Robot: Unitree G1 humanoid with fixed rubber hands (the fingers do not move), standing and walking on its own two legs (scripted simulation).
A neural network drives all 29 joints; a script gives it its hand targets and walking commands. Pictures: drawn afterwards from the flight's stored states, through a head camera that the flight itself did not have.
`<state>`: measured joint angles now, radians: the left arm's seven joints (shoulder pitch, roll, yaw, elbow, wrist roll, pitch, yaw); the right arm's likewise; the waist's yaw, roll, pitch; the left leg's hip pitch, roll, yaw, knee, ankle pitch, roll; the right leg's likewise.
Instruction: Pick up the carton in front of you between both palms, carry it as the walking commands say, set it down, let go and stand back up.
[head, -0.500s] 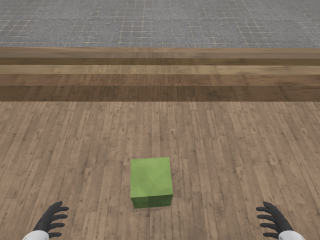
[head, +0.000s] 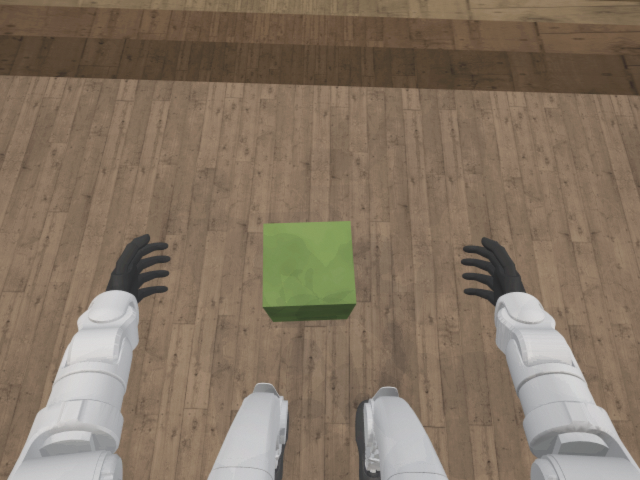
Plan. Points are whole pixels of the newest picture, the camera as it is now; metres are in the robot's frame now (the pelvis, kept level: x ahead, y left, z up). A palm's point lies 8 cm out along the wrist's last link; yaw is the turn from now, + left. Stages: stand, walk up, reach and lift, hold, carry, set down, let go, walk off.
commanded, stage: reach and lift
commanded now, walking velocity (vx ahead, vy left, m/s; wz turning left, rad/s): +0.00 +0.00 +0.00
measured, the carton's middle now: (308, 275) +0.48 +0.04 -0.58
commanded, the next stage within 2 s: none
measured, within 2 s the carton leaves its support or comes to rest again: neither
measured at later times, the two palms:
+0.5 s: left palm (186, 205) +0.48 +0.23 -0.15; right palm (426, 198) +0.51 -0.15 -0.15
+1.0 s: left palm (216, 259) +0.46 +0.24 -0.38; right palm (397, 251) +0.49 -0.15 -0.38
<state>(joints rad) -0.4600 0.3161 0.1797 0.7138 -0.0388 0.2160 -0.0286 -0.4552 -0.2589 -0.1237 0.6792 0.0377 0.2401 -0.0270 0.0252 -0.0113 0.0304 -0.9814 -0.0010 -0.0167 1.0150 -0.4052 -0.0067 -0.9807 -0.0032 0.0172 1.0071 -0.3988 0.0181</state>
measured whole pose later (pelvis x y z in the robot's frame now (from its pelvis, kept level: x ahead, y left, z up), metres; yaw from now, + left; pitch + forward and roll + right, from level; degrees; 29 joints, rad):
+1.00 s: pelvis -0.05 -0.01 -0.22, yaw +1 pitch +51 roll +0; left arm -1.23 0.34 0.27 0.94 -0.11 0.08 0.04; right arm -1.26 -0.29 -0.17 0.91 0.09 0.12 -0.14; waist 0.05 -0.02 0.03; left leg -2.15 -0.04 -0.06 1.79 -0.54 -0.05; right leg -2.14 0.06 0.06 1.79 -0.55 0.05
